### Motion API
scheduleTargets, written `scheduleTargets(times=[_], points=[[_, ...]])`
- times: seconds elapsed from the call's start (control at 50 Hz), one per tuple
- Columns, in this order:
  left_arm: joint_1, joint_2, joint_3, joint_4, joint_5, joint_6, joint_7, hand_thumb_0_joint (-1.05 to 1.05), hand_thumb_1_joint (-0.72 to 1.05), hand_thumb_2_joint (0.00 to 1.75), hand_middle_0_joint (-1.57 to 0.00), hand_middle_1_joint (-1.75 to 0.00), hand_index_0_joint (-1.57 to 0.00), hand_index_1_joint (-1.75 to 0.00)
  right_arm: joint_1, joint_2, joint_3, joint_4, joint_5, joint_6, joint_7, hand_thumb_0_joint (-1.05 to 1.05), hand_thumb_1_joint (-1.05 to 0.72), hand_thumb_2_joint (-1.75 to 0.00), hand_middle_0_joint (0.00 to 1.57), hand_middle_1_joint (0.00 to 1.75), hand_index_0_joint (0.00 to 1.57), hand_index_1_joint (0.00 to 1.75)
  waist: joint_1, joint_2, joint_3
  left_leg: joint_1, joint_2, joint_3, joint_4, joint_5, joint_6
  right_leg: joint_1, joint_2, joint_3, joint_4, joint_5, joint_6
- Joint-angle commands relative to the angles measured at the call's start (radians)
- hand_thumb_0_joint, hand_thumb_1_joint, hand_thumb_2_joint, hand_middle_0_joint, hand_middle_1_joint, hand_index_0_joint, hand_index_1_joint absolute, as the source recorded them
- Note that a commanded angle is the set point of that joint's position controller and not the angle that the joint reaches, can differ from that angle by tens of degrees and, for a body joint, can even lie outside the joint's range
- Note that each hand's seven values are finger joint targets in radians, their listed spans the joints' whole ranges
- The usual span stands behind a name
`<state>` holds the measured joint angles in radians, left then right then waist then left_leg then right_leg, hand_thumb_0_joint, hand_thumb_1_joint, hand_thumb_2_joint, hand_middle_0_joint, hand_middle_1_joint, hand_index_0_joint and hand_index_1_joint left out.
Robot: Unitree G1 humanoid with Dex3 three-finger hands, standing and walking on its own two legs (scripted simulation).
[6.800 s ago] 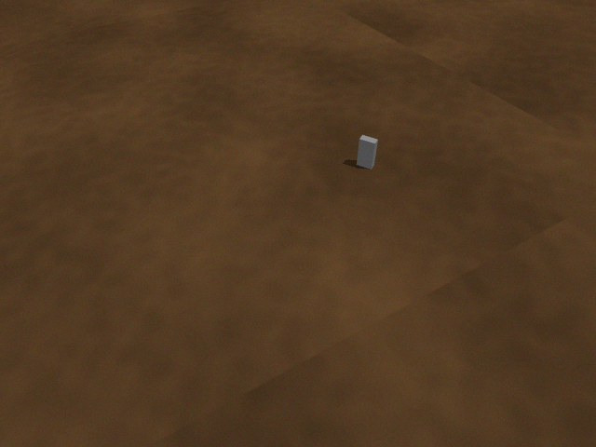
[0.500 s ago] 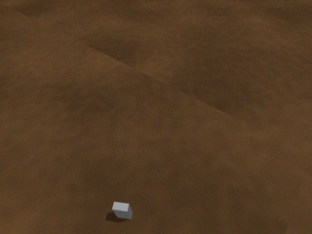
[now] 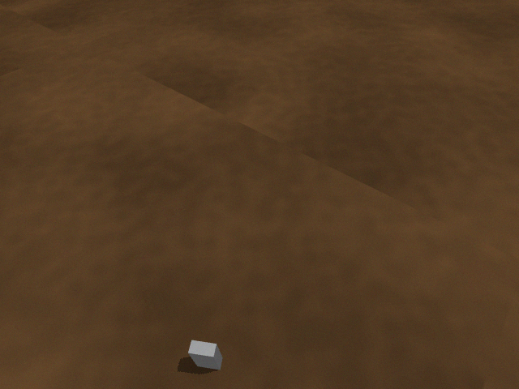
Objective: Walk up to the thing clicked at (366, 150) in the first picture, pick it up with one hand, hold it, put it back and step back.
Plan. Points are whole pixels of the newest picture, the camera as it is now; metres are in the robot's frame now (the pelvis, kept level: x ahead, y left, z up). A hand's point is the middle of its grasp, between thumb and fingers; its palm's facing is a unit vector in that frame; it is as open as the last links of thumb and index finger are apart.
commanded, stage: stand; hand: left
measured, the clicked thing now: (206, 355) +0.38 +0.22 -0.70
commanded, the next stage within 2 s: go down in 1.44 s
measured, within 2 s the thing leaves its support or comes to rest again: neither
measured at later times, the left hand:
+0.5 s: hand out of the picture +0.07 +0.25 -0.16, palm faces -0.02 -0.94 -0.34, open 7.4 cm
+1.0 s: hand out of the picture +0.06 +0.25 -0.16, palm faces -0.03 -0.94 -0.34, open 7.4 cm
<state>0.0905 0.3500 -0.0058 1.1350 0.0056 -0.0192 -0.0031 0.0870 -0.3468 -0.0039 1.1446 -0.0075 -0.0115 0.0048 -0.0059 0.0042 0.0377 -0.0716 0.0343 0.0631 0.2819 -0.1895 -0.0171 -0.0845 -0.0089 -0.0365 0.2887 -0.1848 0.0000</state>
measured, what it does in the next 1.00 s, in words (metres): stands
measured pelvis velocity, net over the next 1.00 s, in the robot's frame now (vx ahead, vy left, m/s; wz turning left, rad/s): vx -0.01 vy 0.00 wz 0.00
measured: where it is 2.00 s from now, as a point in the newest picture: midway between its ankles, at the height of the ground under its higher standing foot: outside the picture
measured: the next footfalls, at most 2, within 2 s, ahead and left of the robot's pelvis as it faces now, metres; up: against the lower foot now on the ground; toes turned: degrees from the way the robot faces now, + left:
none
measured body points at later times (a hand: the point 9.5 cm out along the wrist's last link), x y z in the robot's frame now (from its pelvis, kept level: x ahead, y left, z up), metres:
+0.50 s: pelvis -0.01 +0.00 +0.00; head +0.00 +0.00 +0.45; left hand +0.07 +0.30 -0.13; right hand +0.07 -0.30 -0.13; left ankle -0.02 +0.13 -0.75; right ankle -0.02 -0.12 -0.75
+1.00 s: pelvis -0.01 +0.00 +0.00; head +0.00 -0.01 +0.45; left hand +0.06 +0.30 -0.13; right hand +0.06 -0.30 -0.14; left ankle -0.02 +0.13 -0.75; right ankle -0.02 -0.12 -0.75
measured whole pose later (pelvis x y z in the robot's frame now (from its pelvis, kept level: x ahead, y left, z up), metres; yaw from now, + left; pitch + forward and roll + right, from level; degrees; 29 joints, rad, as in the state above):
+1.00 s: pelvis -0.01 +0.00 +0.00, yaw +0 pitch -2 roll +0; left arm 0.12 0.35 -0.01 1.14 0.01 -0.02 -0.01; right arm 0.12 -0.35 0.00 1.14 -0.01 -0.01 0.01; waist 0.00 0.00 0.04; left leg -0.08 0.04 0.06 0.28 -0.18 -0.02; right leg -0.09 -0.01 -0.04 0.30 -0.18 -0.01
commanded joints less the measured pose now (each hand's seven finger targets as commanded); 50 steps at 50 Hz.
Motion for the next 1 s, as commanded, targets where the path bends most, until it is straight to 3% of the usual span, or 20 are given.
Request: scheduleTargets(times=[0.0,0.08,0.24,0.28,0.64,0.78,0.98], points=[[-0.033,0.211,0.042,-0.057,0.001,-0.016,0.019,0.0,0.9,0.9,-0.2,-0.3,-0.2,-0.3,-0.037,-0.209,-0.034,-0.058,-0.002,-0.019,-0.016,0.0,-0.9,-0.9,0.2,0.3,0.2,0.3,-0.001,-0.005,-0.093,0.035,0.126,-0.096,-0.019,0.231,0.024,0.015,-0.143,0.106,-0.026,0.268,-0.019],[-0.03,0.218,0.044,-0.056,0.001,-0.015,0.018,0.0,0.9,0.9,-0.2,-0.3,-0.2,-0.3,-0.037,-0.206,-0.033,-0.059,-0.002,-0.018,-0.015,0.0,-0.9,-0.9,0.2,0.3,0.2,0.3,0.002,-0.008,-0.095,0.024,0.123,-0.1,-0.029,0.217,0.025,0.026,-0.14,0.1,-0.026,0.246,-0.02],[-0.025,0.214,0.043,-0.056,0.001,-0.019,0.019,0.0,0.9,0.9,-0.2,-0.3,-0.2,-0.3,-0.026,-0.204,-0.032,-0.063,-0.002,-0.018,-0.016,0.0,-0.9,-0.9,0.2,0.3,0.2,0.3,0.0,-0.006,-0.094,0.039,0.124,-0.096,-0.016,0.273,0.026,0.023,-0.141,0.094,-0.02,0.316,-0.019],[-0.032,0.219,0.045,-0.054,0.0,-0.017,0.019,0.0,0.9,0.9,-0.2,-0.3,-0.2,-0.3,-0.031,-0.201,-0.031,-0.065,-0.002,-0.017,-0.015,0.0,-0.9,-0.9,0.2,0.3,0.2,0.3,-0.001,-0.009,-0.068,0.021,0.121,-0.098,-0.027,0.216,0.023,0.014,-0.14,0.1,-0.029,0.259,-0.018],[-0.016,0.216,0.043,-0.053,0.002,-0.014,0.013,0.0,0.9,0.9,-0.2,-0.3,-0.2,-0.3,-0.016,-0.209,-0.032,-0.063,-0.006,-0.018,-0.013,0.0,-0.9,-0.9,0.2,0.3,0.2,0.3,0.003,0.006,-0.052,0.004,0.118,-0.108,-0.039,0.125,0.028,-0.015,-0.135,0.11,-0.048,0.147,-0.019],[-0.009,0.217,0.042,-0.054,0.003,-0.016,0.014,0.0,0.9,0.9,-0.2,-0.3,-0.2,-0.3,-0.016,-0.207,-0.034,-0.063,-0.005,-0.019,-0.013,0.0,-0.9,-0.9,0.2,0.3,0.2,0.3,0.005,-0.01,-0.079,0.021,0.123,-0.111,-0.028,0.171,0.028,-0.004,-0.136,0.105,-0.032,0.192,-0.023],[-0.005,0.215,0.04,-0.055,0.002,-0.015,0.015,0.0,0.9,0.9,-0.2,-0.3,-0.2,-0.3,-0.006,-0.213,-0.032,-0.059,-0.004,-0.02,-0.014,0.0,-0.9,-0.9,0.2,0.3,0.2,0.3,0.007,0.004,-0.066,0.016,0.121,-0.108,-0.032,0.158,0.031,-0.01,-0.136,0.111,-0.036,0.188,-0.023]])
